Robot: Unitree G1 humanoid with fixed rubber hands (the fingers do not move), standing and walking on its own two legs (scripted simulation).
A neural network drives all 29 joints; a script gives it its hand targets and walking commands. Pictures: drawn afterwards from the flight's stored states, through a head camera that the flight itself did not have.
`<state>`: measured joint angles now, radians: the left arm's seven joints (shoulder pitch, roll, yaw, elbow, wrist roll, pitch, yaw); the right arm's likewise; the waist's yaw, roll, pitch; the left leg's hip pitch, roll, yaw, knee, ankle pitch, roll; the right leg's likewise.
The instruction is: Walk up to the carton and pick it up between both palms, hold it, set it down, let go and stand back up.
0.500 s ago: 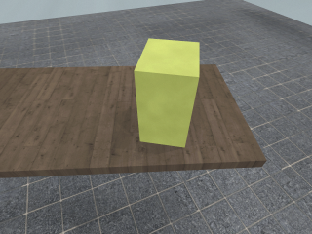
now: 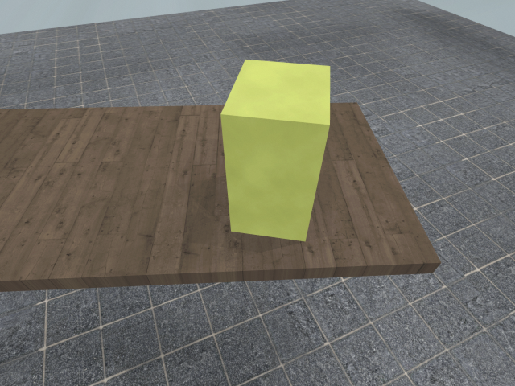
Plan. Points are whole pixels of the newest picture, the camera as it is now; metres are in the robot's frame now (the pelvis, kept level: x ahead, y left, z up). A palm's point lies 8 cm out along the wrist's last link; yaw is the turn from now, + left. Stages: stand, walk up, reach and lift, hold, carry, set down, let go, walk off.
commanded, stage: stand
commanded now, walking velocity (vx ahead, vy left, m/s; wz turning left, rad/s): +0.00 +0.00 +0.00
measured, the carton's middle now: (276, 154) +0.53 -0.02 +0.08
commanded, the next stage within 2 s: none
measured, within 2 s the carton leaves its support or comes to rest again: neither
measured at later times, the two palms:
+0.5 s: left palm out of the picture +0.06 +0.24 -0.11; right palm out of the picture +0.07 -0.26 -0.12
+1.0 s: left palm out of the picture +0.06 +0.24 -0.11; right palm out of the picture +0.07 -0.26 -0.12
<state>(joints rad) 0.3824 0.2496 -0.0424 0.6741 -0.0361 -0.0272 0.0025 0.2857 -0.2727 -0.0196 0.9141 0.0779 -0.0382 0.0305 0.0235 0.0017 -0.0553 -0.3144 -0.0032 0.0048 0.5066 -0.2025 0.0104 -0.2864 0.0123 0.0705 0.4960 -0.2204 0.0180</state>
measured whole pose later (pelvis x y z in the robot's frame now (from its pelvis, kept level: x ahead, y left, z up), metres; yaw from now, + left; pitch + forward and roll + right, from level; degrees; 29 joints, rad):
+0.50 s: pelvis +0.00 +0.00 +0.00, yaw +0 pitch +0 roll +0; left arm 0.38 0.25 -0.04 0.67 -0.04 -0.03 0.00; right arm 0.27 -0.27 -0.02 0.91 0.08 -0.04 0.03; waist 0.02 0.00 -0.04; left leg -0.31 0.00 0.00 0.51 -0.20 0.01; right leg -0.29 0.01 0.07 0.50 -0.22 0.02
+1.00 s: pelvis +0.00 +0.00 +0.00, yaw +0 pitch +0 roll +0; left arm 0.38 0.25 -0.04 0.67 -0.04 -0.02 0.00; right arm 0.25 -0.27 -0.02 0.91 0.08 -0.03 0.03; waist 0.02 0.00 -0.01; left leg -0.31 0.00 0.00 0.51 -0.20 0.01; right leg -0.29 0.01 0.07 0.50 -0.22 0.02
